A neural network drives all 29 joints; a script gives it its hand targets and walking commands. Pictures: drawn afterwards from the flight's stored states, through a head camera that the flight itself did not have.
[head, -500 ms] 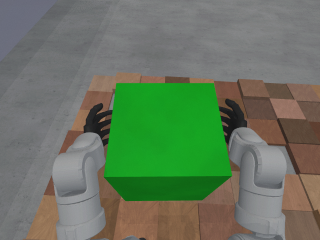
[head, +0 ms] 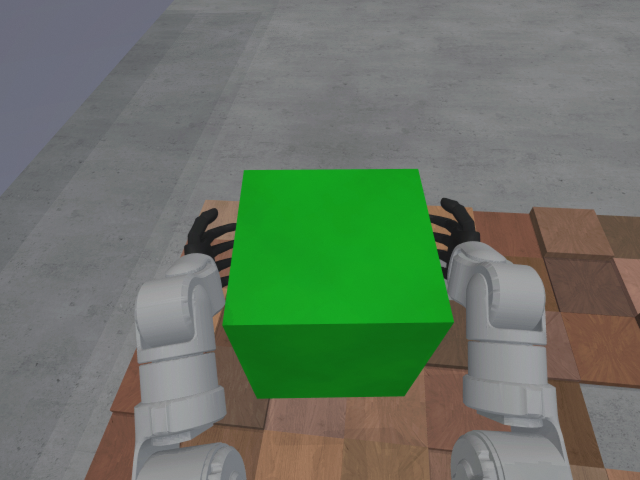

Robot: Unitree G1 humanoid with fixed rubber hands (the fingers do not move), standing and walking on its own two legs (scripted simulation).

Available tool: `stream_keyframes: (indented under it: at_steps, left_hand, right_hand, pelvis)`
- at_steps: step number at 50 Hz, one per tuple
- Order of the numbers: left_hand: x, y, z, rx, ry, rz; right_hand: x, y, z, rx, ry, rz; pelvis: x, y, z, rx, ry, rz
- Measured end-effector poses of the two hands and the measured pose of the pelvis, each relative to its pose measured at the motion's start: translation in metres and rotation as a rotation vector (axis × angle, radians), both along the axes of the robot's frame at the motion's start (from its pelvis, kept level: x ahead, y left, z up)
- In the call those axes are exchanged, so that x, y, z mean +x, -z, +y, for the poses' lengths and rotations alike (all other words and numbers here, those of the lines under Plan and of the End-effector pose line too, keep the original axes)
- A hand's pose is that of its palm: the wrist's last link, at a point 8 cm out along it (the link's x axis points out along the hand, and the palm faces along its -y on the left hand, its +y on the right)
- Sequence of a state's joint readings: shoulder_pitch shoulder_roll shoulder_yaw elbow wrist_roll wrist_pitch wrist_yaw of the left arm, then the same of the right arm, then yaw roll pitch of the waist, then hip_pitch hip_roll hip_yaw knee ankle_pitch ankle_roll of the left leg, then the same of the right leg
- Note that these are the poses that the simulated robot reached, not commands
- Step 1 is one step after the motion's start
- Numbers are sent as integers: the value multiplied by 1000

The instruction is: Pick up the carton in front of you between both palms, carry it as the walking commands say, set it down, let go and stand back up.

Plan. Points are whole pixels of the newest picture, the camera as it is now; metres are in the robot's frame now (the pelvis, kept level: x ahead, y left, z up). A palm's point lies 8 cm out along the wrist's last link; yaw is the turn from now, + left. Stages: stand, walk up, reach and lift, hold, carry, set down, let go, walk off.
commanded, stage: carry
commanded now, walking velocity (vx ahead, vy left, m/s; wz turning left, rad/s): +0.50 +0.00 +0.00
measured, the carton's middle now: (331, 293) +0.34 -0.01 +0.03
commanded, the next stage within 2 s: none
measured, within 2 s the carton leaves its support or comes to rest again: neither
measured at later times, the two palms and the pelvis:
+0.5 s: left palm (235, 143) +0.61 +0.13 +0.08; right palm (418, 133) +0.60 -0.17 +0.09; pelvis +0.36 -0.01 -0.02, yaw -3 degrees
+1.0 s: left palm (264, 34) +0.98 +0.09 +0.10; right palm (400, 28) +0.98 -0.21 +0.09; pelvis +0.68 -0.05 -0.01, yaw -2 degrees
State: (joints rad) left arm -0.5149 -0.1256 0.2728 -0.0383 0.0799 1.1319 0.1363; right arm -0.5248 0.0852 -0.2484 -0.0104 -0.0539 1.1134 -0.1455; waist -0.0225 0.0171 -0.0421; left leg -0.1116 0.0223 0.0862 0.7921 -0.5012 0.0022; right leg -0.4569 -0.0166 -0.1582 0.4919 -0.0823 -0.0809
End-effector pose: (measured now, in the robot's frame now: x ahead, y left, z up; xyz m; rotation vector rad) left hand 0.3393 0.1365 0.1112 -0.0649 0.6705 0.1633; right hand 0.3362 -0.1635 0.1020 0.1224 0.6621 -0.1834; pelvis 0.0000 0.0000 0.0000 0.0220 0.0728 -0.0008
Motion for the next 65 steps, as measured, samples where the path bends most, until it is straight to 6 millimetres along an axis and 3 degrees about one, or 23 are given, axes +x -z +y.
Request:
stream_keyframes:
  at_steps: [5,12,18,25,31,36,42,48,52,56,61,65]
  left_hand:
    - [31,30,-10,-27,-59,69]
    - [96,16,-12,9,-37,6]
    - [171,1,-15,21,11,-71]
    - [274,27,-9,-11,57,-70]
    - [345,24,-13,3,111,19]
    - [400,18,-10,3,101,25]
    - [484,11,-14,-9,58,-32]
    - [604,9,-37,14,49,-78]
    - [681,16,-53,35,46,-15]
    - [728,16,-47,31,-17,18]
    - [792,-7,-35,9,-62,-32]
    - [851,-24,-29,-9,-48,-75]
  right_hand:
    - [42,29,-10,42,1,70]
    - [107,18,-12,5,-35,8]
    - [173,0,-15,-24,-18,-70]
    - [264,14,-8,-71,17,-66]
    - [320,13,-12,-56,67,25]
    - [380,4,-9,-67,52,31]
    - [477,-7,-14,-79,12,-26]
    - [598,-1,-37,-67,-1,-74]
    - [677,14,-52,-62,-38,-12]
    - [744,10,-47,-30,-73,15]
    - [814,-12,-34,6,-71,-33]
    - [867,-30,-29,-14,-56,-77]
  pelvis:
    - [57,-11,-18,14,-7,16]
    - [147,-20,-28,28,5,31]
    - [244,-9,-23,21,19,20]
    - [364,23,-9,7,57,-32]
    - [428,4,-1,-18,69,-29]
    - [488,-8,-3,-43,58,-18]
    - [565,-6,-18,-46,45,-18]
    - [653,13,-41,-46,27,-13]
    - [704,11,-56,-102,14,-7]
    - [740,-6,-65,-64,13,7]
    - [796,-22,-64,-38,8,16]
    - [851,-25,-55,-37,8,23]
